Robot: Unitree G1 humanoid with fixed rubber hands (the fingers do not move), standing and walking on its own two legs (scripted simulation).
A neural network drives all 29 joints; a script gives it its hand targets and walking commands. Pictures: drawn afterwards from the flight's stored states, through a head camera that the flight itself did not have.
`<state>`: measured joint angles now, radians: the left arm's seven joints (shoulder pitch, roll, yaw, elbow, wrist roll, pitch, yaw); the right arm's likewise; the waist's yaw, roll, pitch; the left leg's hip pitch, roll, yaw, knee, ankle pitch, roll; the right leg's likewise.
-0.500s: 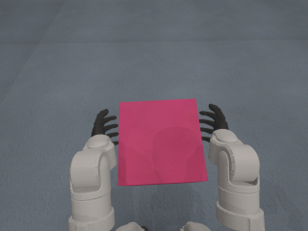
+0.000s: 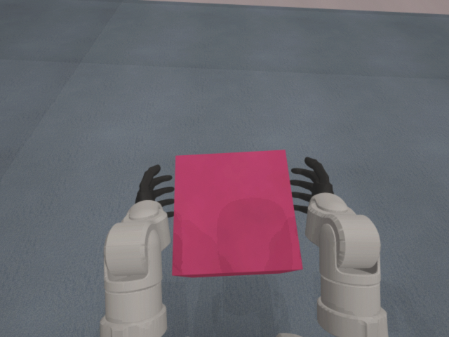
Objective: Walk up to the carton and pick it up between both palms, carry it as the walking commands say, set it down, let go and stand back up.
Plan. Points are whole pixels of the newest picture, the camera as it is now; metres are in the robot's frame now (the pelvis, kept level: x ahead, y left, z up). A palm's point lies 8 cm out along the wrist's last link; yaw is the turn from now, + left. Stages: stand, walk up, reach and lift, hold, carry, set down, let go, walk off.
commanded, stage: carry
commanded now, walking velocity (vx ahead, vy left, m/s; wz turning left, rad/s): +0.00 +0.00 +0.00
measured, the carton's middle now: (233, 220) +0.33 +0.00 -0.01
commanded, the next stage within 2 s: hold in 1.92 s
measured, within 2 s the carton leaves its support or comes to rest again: neither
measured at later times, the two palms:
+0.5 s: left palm (147, 237) +0.23 +0.13 +0.12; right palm (341, 246) +0.22 -0.14 +0.11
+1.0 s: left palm (172, 227) +0.26 +0.10 +0.10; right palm (353, 236) +0.24 -0.17 +0.10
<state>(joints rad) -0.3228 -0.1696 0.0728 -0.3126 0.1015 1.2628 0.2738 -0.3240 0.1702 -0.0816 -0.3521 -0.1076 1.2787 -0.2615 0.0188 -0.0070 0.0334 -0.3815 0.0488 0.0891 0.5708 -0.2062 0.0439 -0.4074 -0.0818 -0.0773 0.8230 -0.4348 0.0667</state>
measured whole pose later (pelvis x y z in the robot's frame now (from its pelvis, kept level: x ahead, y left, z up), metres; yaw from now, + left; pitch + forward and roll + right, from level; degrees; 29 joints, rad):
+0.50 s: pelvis -0.06 +0.01 +0.00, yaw -2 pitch -1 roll -1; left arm -0.34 -0.18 0.07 -0.29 0.11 1.28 0.27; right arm -0.31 0.16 -0.09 -0.35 -0.12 1.29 -0.25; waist 0.02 0.05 -0.01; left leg -0.40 0.04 0.14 0.52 -0.10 0.05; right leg -0.33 -0.02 -0.08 0.58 -0.26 -0.01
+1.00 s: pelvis -0.04 -0.02 -0.01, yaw -3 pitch +2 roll +0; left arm -0.34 -0.18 0.07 -0.28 0.10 1.27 0.27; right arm -0.32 0.17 -0.09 -0.34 -0.12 1.28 -0.27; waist 0.02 0.02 -0.02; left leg -0.45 0.06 0.15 0.55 -0.13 0.03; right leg -0.33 0.01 -0.08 0.63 -0.34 -0.04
